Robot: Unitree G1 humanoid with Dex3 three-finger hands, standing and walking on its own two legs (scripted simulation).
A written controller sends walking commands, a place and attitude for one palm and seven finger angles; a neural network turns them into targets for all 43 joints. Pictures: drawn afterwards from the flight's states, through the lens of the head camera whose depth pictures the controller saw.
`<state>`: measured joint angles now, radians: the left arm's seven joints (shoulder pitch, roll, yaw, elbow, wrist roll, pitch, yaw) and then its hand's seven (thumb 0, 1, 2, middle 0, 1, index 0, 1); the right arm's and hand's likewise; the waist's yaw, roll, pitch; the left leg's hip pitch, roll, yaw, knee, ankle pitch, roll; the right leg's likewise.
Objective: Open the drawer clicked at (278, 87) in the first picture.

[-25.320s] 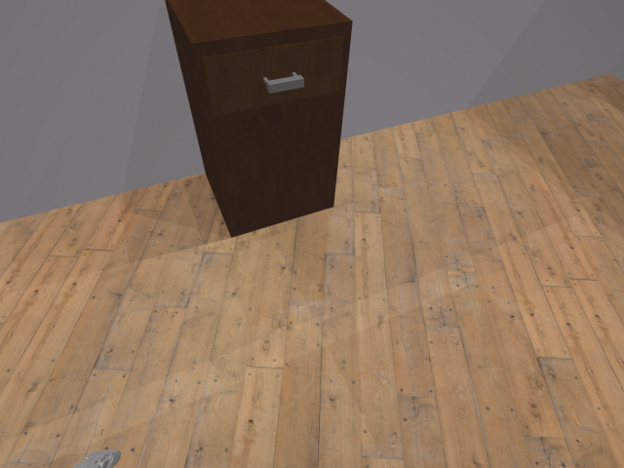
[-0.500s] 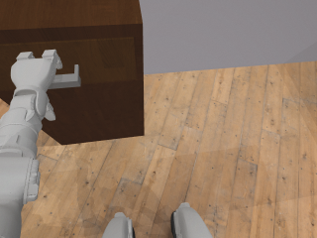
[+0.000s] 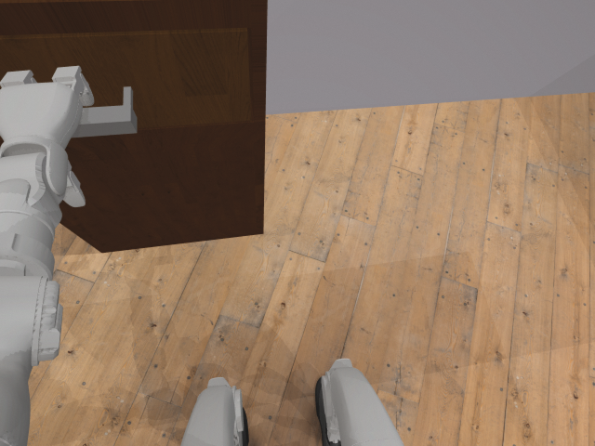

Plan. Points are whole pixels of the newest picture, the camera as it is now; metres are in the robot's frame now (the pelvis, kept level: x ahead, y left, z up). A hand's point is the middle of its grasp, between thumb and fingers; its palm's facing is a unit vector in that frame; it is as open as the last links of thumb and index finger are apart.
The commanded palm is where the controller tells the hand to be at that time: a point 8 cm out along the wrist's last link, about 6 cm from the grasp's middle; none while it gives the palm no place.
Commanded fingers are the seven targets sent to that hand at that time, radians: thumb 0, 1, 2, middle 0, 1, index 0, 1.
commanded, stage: lower the fingers behind the handle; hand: left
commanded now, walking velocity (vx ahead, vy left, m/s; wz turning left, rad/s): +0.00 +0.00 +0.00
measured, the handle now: (91, 108) +0.58 +0.25 +0.00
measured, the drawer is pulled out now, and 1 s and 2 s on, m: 0.00 0.00 0.03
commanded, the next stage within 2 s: close the thumb around the handle in 0.72 s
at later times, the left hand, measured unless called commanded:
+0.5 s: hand (71, 152) +0.52 +0.27 -0.02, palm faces -0.07 +0.02 -1.00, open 13.9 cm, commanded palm +0.51 +0.24 +0.03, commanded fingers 0.00 -0.50 0.30 -0.30 -1.20 -0.30 -1.20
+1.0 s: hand (70, 152) +0.52 +0.27 -0.02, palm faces -0.07 +0.00 -1.00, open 13.0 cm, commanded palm +0.51 +0.24 +0.03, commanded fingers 0.00 0.06 0.54 -0.34 -1.26 -0.34 -1.26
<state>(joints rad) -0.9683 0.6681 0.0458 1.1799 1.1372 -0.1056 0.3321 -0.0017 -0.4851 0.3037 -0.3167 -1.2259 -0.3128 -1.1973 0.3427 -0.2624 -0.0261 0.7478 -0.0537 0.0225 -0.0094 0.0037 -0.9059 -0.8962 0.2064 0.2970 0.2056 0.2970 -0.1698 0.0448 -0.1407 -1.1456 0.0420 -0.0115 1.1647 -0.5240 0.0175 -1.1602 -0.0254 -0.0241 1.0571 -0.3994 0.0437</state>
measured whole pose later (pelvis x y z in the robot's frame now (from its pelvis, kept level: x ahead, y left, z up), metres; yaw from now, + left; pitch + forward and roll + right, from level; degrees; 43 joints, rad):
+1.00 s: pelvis +0.00 -0.01 -0.01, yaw +0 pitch +30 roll -4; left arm -0.94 0.65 0.04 1.13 1.13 -0.09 0.35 0.00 -0.35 0.36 -0.29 -1.20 -0.32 -1.21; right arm 0.33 -0.25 -0.03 0.76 -0.06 0.00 0.00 0.00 -0.91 -0.90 0.21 0.30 0.21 0.30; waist -0.16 0.05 -0.15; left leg -1.22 0.04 -0.03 1.24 -0.55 0.01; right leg -1.23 -0.02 -0.04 1.13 -0.43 0.04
